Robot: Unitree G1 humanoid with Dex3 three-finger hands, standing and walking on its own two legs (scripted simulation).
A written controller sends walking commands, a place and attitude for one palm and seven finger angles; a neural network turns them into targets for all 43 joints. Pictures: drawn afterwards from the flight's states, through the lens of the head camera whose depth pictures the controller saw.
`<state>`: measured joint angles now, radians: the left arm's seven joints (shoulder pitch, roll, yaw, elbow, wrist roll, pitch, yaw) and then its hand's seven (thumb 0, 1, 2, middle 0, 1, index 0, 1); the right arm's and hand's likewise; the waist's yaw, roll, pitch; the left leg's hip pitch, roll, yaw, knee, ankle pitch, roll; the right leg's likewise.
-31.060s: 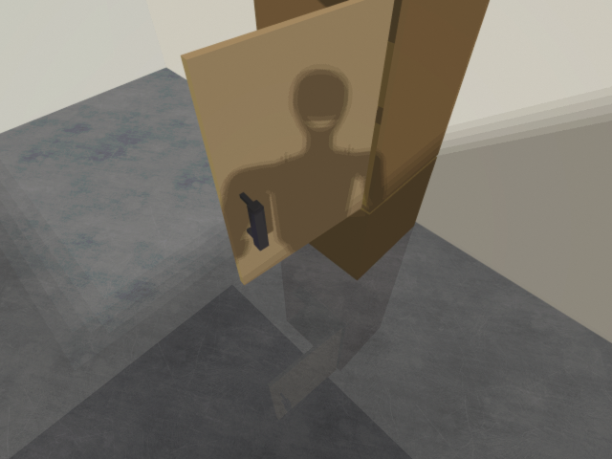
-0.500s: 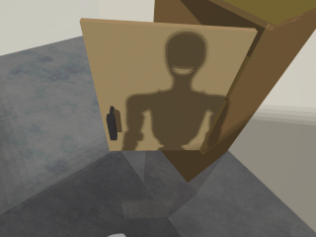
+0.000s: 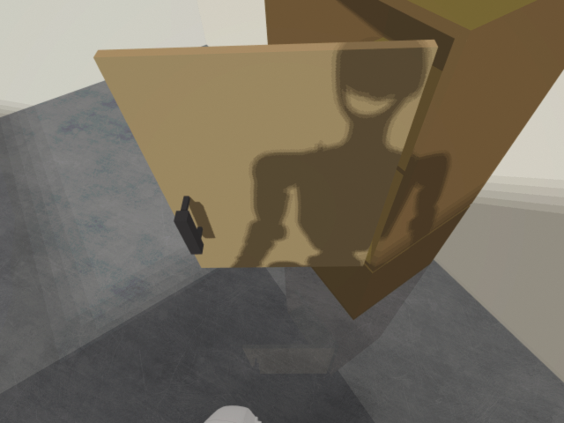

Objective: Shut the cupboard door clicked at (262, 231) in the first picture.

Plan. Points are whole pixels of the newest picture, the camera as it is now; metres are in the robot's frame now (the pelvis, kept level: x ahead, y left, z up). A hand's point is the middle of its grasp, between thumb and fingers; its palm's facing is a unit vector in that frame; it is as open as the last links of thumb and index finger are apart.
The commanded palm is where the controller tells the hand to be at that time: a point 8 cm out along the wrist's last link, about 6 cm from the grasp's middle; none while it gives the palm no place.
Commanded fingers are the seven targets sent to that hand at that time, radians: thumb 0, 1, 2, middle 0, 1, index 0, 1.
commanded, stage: come to a stop and stand still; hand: left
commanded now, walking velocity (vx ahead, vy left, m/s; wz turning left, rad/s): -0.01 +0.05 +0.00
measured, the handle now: (191, 225) +0.47 +0.23 -0.10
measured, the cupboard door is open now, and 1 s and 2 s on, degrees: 56 56 56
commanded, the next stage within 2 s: look again from close up in 0.76 s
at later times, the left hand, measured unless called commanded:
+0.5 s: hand out of the picture -0.03 +0.27 -0.18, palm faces +0.01 -0.96 -0.27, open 7.4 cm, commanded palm none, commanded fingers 0.00 0.90 0.90 -0.20 -0.30 -0.20 -0.30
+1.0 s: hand out of the picture -0.03 +0.25 -0.17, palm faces -0.01 -0.98 -0.22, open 7.3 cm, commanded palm none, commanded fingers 0.00 0.90 0.90 -0.20 -0.30 -0.20 -0.30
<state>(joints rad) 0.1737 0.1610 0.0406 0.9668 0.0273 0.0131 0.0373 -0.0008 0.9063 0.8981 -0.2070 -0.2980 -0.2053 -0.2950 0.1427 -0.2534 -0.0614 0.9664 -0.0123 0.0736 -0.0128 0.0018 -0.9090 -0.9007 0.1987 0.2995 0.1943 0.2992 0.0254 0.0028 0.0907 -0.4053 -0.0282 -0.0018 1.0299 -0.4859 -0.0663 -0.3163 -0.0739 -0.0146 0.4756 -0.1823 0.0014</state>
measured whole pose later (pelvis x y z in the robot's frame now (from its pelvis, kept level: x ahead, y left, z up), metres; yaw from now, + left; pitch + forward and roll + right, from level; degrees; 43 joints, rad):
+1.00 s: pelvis -0.05 +0.08 +0.00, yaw -1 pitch +0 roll +1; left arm 0.28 0.15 -0.01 1.06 0.02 0.00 0.03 0.00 0.92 0.90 -0.20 -0.30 -0.20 -0.29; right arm 0.29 -0.17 0.01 1.06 -0.02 -0.01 -0.03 0.01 -0.92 -0.90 0.20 0.30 0.20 0.30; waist 0.00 0.03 0.02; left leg -0.19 -0.05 0.11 0.41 -0.22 0.06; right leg -0.26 -0.02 0.03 0.47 -0.20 0.01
